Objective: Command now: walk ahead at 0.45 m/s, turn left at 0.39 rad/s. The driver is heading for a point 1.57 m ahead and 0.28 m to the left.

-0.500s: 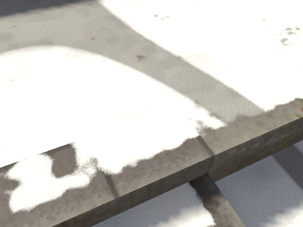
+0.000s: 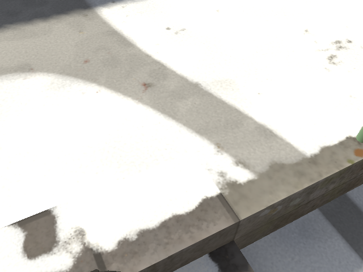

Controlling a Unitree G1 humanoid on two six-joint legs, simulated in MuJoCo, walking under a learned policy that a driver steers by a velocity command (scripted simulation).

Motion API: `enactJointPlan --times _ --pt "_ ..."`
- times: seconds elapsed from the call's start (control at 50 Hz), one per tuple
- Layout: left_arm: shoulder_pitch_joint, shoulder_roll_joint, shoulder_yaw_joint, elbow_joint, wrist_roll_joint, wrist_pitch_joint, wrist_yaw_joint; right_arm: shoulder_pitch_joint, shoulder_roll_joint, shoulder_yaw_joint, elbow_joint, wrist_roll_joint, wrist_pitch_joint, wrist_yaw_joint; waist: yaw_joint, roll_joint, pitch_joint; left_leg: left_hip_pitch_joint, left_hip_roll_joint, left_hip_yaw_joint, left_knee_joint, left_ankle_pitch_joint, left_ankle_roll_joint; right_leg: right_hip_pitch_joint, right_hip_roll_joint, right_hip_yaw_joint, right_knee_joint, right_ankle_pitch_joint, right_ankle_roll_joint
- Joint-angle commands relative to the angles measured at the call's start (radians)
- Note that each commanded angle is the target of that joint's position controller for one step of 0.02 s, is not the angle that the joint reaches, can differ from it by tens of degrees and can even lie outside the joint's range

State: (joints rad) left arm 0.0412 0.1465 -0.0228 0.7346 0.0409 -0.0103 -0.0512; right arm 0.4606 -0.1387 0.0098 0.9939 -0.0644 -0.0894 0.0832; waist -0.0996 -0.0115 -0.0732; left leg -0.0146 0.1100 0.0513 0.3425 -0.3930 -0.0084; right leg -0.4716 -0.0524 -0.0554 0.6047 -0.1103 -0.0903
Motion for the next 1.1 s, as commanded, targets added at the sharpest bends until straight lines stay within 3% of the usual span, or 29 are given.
enactJointPlan --times 0.02,0.04,0.06,0.08,0.12,0.18,0.22,0.26,0.3,0.34,0.38,0.4,0.42,0.44,0.46,0.5,0.54,0.62,0.68,0.74,0.8,0.82,0.84,0.86,0.88,0.9,0.96,1.06,1.1 --pt "0.424 0.288 0.112 0.079 0.010 -0.044 0.065 0.124 -0.021 -0.016 -0.048 -0.038 0.004 0.005 0.136 -0.113 -0.406 -0.388 -0.002 -0.033 0.600 0.409 0.086 0.952 -0.219 0.177 -0.017 0.760 -0.238" --pt "0.625 0.340 0.130 0.127 0.023 -0.051 0.072 0.059 0.033 0.000 -0.112 -0.008 -0.020 0.028 0.216 -0.304 -0.387 -0.767 -0.193 -0.075 0.942 -0.103 0.060 1.133 -0.406 0.556 -0.221 0.715 -0.372" --pt "0.696 0.284 0.131 0.200 0.054 -0.052 0.061 -0.112 -0.040 -0.033 -0.094 0.017 -0.027 0.043 0.291 -0.239 -0.102 -0.983 -0.142 -0.180 1.413 -0.008 0.107 0.864 -0.406 0.564 -0.279 0.318 -0.261" --pt "0.598 0.217 0.112 0.233 0.041 -0.042 0.036 -0.185 -0.026 -0.041 -0.086 0.050 -0.032 0.038 0.233 -0.239 0.055 -1.162 -0.122 -0.157 1.767 0.024 0.185 0.630 -0.386 0.434 -0.269 0.088 -0.206" --pt "0.454 0.010 0.037 0.233 0.024 -0.036 0.000 -0.254 0.021 -0.030 -0.139 0.021 -0.008 0.030 0.121 -0.121 0.036 -1.228 -0.094 -0.165 1.964 0.084 0.306 0.412 -0.308 0.247 -0.260 0.073 -0.161" --pt "0.337 -0.036 -0.007 0.303 0.056 -0.035 0.000 -0.336 0.114 0.036 -0.258 0.029 0.043 0.035 0.031 -0.027 0.086 -1.393 -0.073 -0.165 2.019 0.030 0.374 0.258 -0.313 0.143 -0.382 -0.074 -0.143" --pt "0.170 0.024 -0.010 0.267 0.100 -0.055 -0.001 -0.418 0.006 0.027 -0.315 0.052 0.050 0.033 -0.036 0.036 0.068 -1.181 -0.024 -0.082 1.616 0.237 0.351 0.016 -0.198 -0.053 -0.495 -0.088 -0.106" --pt "0.103 0.126 0.004 0.208 0.083 -0.062 0.000 -0.498 -0.078 0.012 -0.351 0.060 0.064 0.032 -0.038 -0.013 0.021 -0.844 -0.019 0.012 1.351 0.269 0.260 -0.183 -0.131 -0.177 -0.624 0.004 -0.119" --pt "0.186 0.268 0.027 0.208 0.044 -0.093 0.003 -0.444 -0.074 0.012 -0.331 0.064 0.081 0.049 -0.081 -0.052 -0.027 -0.644 -0.107 0.116 1.268 0.245 0.194 -0.073 -0.191 -0.206 -0.549 1.023 -0.140" --pt "0.280 0.395 0.069 0.228 0.000 -0.110 -0.007 -0.353 -0.080 0.014 -0.305 0.054 0.106 0.045 -0.069 -0.095 -0.042 -0.775 -0.141 0.101 0.941 0.079 0.164 0.389 -0.281 -0.181 -0.373 1.514 -0.096" --pt "0.331 0.369 0.089 0.222 0.021 -0.087 -0.026 -0.261 -0.114 -0.007 -0.304 0.046 0.116 0.003 -0.047 -0.190 -0.088 -0.717 -0.262 0.153 0.603 0.018 0.158 0.643 -0.318 -0.172 -0.131 1.767 -0.169" --pt "0.409 0.295 0.081 0.204 0.101 -0.081 -0.032 -0.066 -0.161 -0.033 -0.235 0.061 0.112 -0.038 -0.034 -0.081 -0.238 -0.331 -0.258 -0.040 0.654 0.283 0.230 0.396 -0.262 -0.150 0.168 1.727 -0.137" --pt "0.404 0.240 0.062 0.175 0.141 -0.067 -0.071 0.138 -0.222 -0.062 -0.155 0.061 0.114 -0.078 -0.081 0.065 -0.387 0.012 -0.170 -0.373 0.426 0.349 0.351 0.087 -0.186 -0.077 0.444 1.146 -0.101" --pt "0.303 0.222 0.076 0.162 0.071 -0.047 -0.099 0.223 -0.267 -0.068 -0.114 0.006 0.110 -0.058 -0.127 0.208 -0.240 0.000 -0.002 -0.846 0.037 -0.026 0.430 -0.305 0.099 0.068 0.909 0.036 -0.054" --pt "0.240 0.141 0.048 0.134 0.006 -0.047 -0.094 0.191 -0.267 -0.092 -0.052 -0.019 0.080 -0.055 -0.100 0.156 -0.025 -0.103 0.020 -0.863 0.033 -0.272 0.343 -0.607 0.105 0.239 1.236 0.056 -0.079" --pt "0.141 0.093 0.021 0.065 0.035 -0.054 -0.043 0.030 -0.065 -0.037 0.011 -0.004 0.033 -0.031 0.035 0.049 0.032 -0.250 -0.002 -0.716 0.094 -0.181 0.342 -0.764 0.103 0.285 1.408 0.026 -0.111" --pt "0.095 0.028 -0.017 0.026 0.038 -0.037 -0.011 -0.091 0.029 0.004 0.065 -0.014 0.021 -0.011 0.142 -0.038 0.033 -0.399 -0.058 -0.502 0.121 -0.049 0.271 -0.771 0.047 0.226 1.361 0.008 -0.144" --pt "-0.047 0.051 -0.028 -0.035 0.000 -0.051 0.009 -0.047 -0.046 0.009 0.031 -0.043 -0.006 -0.031 0.104 0.112 0.009 -0.571 -0.100 -0.416 -0.010 -0.023 0.263 -0.643 0.036 0.047 1.378 -0.205 -0.066" --pt "-0.244 0.063 -0.050 -0.105 0.018 -0.058 0.028 0.151 -0.072 0.012 0.111 -0.057 -0.029 -0.028 0.013 0.027 0.015 -0.278 -0.043 -0.519 0.008 -0.048 0.230 -0.873 -0.005 0.088 1.120 -0.244 -0.055" --pt "-0.408 0.010 -0.066 -0.192 0.020 -0.028 0.029 0.005 -0.111 0.008 -0.004 0.032 -0.045 0.010 0.044 0.120 0.059 -0.741 0.020 -0.496 -0.260 0.001 0.282 -0.248 -0.008 -0.110 0.739 -0.403 0.033" --pt "-0.176 0.151 -0.014 -0.100 0.005 -0.039 0.005 -0.067 -0.266 -0.038 -0.054 0.054 -0.062 0.014 0.166 0.154 -0.030 -0.352 0.080 -0.410 -0.055 1.053 0.226 -0.131 0.116 -0.092 0.547 -0.299 0.015" --pt "0.001 0.205 0.011 -0.036 0.007 -0.055 0.005 -0.018 -0.269 -0.059 -0.032 0.037 -0.068 0.012 0.187 0.116 -0.147 -0.226 0.013 -0.324 0.206 1.260 0.149 0.004 0.084 0.039 0.438 -0.157 -0.042" --pt "0.213 0.208 0.011 0.037 0.017 -0.055 -0.001 0.170 -0.128 -0.043 0.009 0.000 -0.071 0.022 0.175 -0.125 -0.425 -0.502 -0.117 -0.340 0.529 0.898 0.124 0.420 -0.066 0.481 0.256 -0.118 -0.211" --pt "0.417 0.288 0.038 0.101 0.024 -0.045 -0.002 0.184 -0.064 -0.038 0.022 -0.015 -0.056 0.040 0.238 -0.325 -0.406 -0.835 -0.258 -0.373 0.930 0.169 0.101 0.591 -0.243 0.997 -0.100 -0.498 -0.295" --pt "0.468 0.291 0.036 0.166 0.028 -0.072 0.005 0.048 -0.070 -0.052 0.022 -0.004 -0.042 0.047 0.258 -0.273 -0.142 -1.040 -0.249 -0.416 1.380 0.277 0.109 0.389 -0.222 1.079 -0.204 -0.914 -0.213" --pt "0.314 0.285 0.041 0.163 0.005 -0.089 0.010 -0.029 -0.082 -0.056 0.013 0.011 -0.035 0.032 0.192 -0.196 -0.002 -1.111 -0.200 -0.354 1.493 0.371 0.125 0.193 -0.221 0.931 -0.184 -0.928 -0.192" --pt "0.145 -0.005 -0.017 0.227 0.014 -0.081 0.033 -0.162 -0.040 -0.017 -0.060 -0.008 -0.014 -0.019 0.060 0.060 -0.067 -1.041 -0.133 -0.323 1.568 0.448 0.182 0.045 -0.213 0.636 -0.164 -0.405 -0.154" --pt "0.136 0.064 0.017 0.259 0.031 -0.111 0.022 -0.347 -0.105 -0.013 -0.125 0.014 -0.014 -0.025 0.050 0.021 -0.022 -1.046 -0.099 -0.212 1.230 0.408 0.163 0.044 -0.048 0.249 -0.274 -0.113 -0.075" --pt "0.172 0.060 0.010 0.250 0.026 -0.127 0.017 -0.361 -0.107 -0.014 -0.130 -0.023 -0.017 -0.015 0.048 0.010 -0.026 -1.052 -0.044 -0.158 1.176 0.442 0.108 0.086 -0.064 0.256 -0.295 0.029 -0.128"
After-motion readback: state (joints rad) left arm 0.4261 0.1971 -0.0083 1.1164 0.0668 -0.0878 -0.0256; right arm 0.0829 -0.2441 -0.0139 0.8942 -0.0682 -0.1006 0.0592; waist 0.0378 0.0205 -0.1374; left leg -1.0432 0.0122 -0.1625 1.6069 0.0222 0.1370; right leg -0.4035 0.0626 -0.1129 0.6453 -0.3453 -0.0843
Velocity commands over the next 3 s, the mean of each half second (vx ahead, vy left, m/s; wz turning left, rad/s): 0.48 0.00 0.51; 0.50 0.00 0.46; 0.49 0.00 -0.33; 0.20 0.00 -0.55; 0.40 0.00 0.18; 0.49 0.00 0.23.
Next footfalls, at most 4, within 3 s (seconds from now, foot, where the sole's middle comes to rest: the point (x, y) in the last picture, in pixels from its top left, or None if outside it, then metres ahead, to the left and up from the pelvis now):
0.36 left None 0.27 0.06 -0.63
0.82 right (188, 201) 0.62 -0.07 -0.49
1.42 left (87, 158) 0.82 0.26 -0.49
1.88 right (148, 114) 1.02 0.05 -0.49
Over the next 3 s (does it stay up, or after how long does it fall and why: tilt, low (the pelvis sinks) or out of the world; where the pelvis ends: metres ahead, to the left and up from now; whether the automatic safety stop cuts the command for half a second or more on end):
stays up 1.29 0.30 0.27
